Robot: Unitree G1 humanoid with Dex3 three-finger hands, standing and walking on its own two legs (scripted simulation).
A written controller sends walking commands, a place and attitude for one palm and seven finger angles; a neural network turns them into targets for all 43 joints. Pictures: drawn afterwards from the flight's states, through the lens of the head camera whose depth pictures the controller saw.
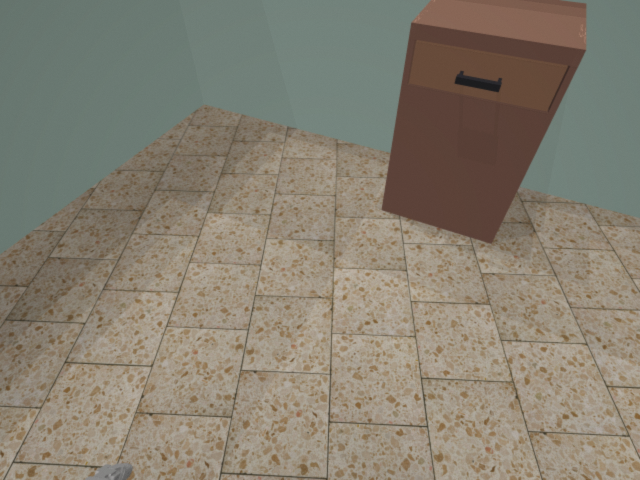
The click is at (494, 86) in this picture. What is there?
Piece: drawer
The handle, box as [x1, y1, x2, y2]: [454, 71, 501, 91]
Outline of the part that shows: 454,83 498,91 501,83 501,78 499,78 497,82 465,76 462,74 463,71 460,71 457,74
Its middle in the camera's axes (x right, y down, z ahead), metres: +0.50 -0.50 +1.22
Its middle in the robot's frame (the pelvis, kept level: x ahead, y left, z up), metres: +1.27 -0.43 -0.08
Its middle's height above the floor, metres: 0.69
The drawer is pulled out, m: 0.00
